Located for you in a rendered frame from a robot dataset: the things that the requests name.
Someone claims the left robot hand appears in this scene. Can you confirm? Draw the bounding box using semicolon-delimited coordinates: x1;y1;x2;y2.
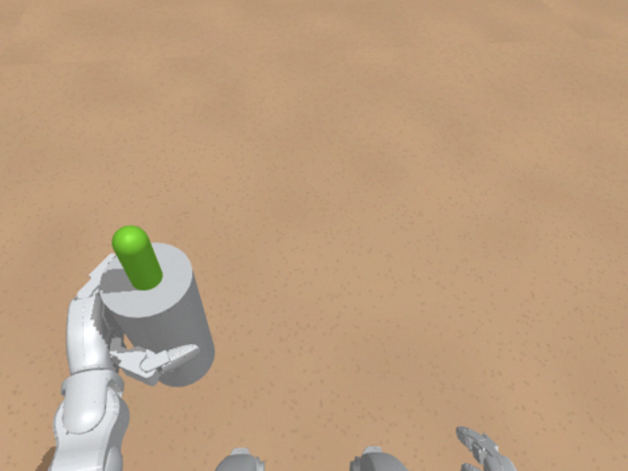
66;253;200;387

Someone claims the left robot arm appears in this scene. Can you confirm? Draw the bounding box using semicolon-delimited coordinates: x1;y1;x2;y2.
48;368;130;471

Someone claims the right robot hand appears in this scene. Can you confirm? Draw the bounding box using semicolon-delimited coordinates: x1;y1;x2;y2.
456;426;517;471

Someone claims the bottle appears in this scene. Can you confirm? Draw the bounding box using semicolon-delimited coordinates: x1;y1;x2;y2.
99;226;215;387

